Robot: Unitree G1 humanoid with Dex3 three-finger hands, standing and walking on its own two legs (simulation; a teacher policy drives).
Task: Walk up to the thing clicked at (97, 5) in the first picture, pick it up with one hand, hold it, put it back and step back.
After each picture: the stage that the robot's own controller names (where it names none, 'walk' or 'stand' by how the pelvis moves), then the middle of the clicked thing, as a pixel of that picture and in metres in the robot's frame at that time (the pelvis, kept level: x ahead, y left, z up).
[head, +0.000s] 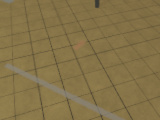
stand; out of the picture +2.32 -0.23 -0.65
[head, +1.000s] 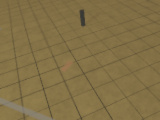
walk; (82, 18) +2.19 +0.15 -0.62
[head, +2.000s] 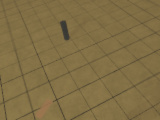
walk; (65, 30) +1.54 +0.34 -0.65
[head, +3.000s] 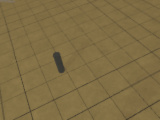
walk; (59, 63) +1.04 +0.34 -0.65
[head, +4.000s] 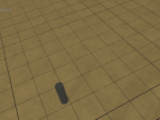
walk; (61, 93) +0.69 +0.27 -0.65
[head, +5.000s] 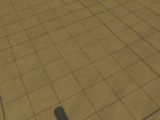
stand; (61, 117) +0.44 +0.22 -0.64
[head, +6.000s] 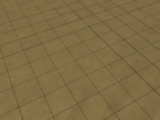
stand; out of the picture +0.38 +0.22 -0.65
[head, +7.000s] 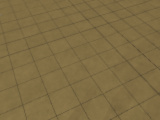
walk; out of the picture +0.38 +0.20 -0.65
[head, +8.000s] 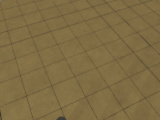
stand; out of the picture +0.35 +0.15 -0.64
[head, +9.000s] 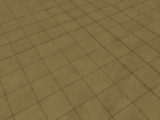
walk; out of the picture +0.31 +0.23 -0.65
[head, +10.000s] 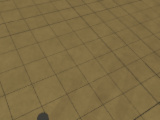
stand; out of the picture +0.39 +0.19 -0.63
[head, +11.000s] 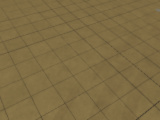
walk; out of the picture +0.42 +0.23 -0.65
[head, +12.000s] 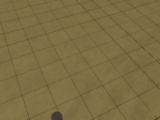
stand; out of the picture +0.41 +0.17 -0.63
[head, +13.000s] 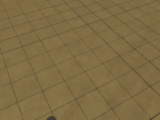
stand; out of the picture +0.42 +0.21 -0.65
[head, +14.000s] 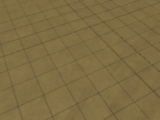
stand; out of the picture +0.37 +0.23 -0.66
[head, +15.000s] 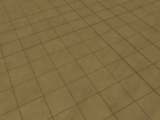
stand; out of the picture +0.37 +0.24 -0.66
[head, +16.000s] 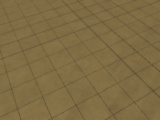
stand; out of the picture +0.36 +0.24 -0.66
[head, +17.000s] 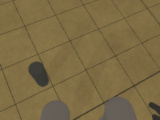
go down; (40, 75) +0.43 +0.21 -0.39
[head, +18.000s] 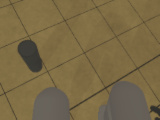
go down; (32, 58) +0.47 +0.21 -0.28
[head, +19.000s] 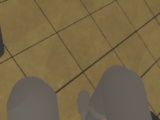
close in; out of the picture +0.47 +0.24 -0.19
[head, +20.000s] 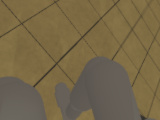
close; out of the picture +0.46 +0.26 -0.17
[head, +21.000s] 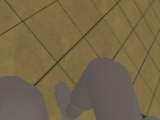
lift; out of the picture +0.44 +0.25 -0.17
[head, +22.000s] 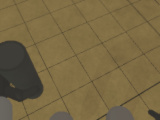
lift; (24, 76) +0.34 +0.18 +0.04
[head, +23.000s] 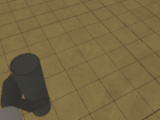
hold; (34, 90) +0.31 +0.17 +0.04
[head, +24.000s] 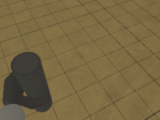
hold; (36, 87) +0.32 +0.17 +0.05
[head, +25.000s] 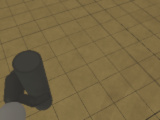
hold; (36, 85) +0.32 +0.16 +0.05
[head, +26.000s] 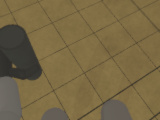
crouch; (24, 58) +0.42 +0.18 -0.02
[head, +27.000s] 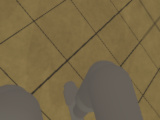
lower; out of the picture +0.49 +0.24 -0.15
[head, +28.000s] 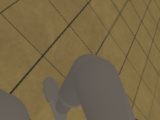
lower; out of the picture +0.49 +0.26 -0.19
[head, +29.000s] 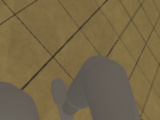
lower; out of the picture +0.47 +0.26 -0.18
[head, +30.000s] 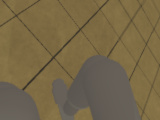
lower; out of the picture +0.47 +0.26 -0.18
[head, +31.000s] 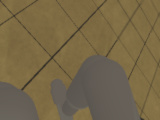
rest; out of the picture +0.46 +0.26 -0.18
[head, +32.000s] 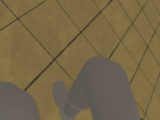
open; out of the picture +0.46 +0.25 -0.18
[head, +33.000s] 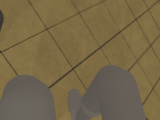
stand; out of the picture +0.46 +0.23 -0.19
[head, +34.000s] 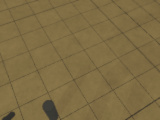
stand; (51, 111) +0.41 +0.19 -0.54
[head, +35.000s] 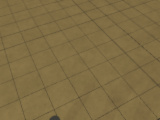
stand; out of the picture +0.40 +0.19 -0.60
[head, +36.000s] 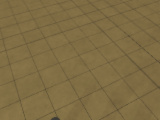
stand; out of the picture +0.40 +0.19 -0.60
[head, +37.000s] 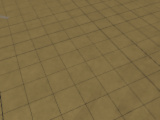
stand; out of the picture +0.41 +0.18 -0.65
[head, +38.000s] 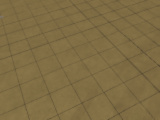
stand; out of the picture +0.39 +0.20 -0.66
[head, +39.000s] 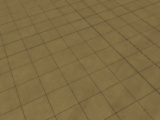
stand; out of the picture +0.38 +0.22 -0.66
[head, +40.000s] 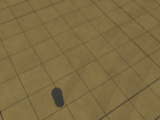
walk; (58, 98) +0.48 +0.16 -0.64
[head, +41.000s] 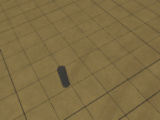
walk; (63, 77) +0.75 +0.25 -0.64
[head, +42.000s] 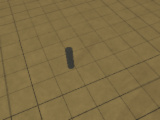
stand; (69, 58) +1.04 +0.20 -0.63
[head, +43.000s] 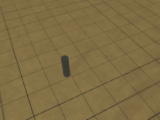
stand; (65, 66) +0.99 +0.19 -0.65
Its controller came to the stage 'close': yes
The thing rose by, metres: 0.70
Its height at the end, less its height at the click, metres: +0.00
